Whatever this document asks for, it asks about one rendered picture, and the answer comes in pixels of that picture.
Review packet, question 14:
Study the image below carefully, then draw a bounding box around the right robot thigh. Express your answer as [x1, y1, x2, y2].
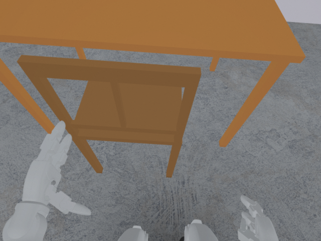
[184, 223, 218, 241]

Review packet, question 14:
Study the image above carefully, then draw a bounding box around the chair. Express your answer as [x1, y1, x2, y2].
[17, 55, 201, 178]

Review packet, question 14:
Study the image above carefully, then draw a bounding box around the robot right hand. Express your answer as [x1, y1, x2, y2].
[238, 195, 279, 241]

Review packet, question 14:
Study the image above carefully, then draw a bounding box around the table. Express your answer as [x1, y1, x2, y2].
[0, 0, 306, 147]

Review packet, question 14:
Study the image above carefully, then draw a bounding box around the robot left hand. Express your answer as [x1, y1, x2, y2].
[22, 121, 91, 215]

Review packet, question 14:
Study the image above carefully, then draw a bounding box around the left robot forearm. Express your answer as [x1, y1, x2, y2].
[3, 201, 50, 241]

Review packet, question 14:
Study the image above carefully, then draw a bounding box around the robot right shin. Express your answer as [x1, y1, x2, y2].
[191, 219, 202, 224]

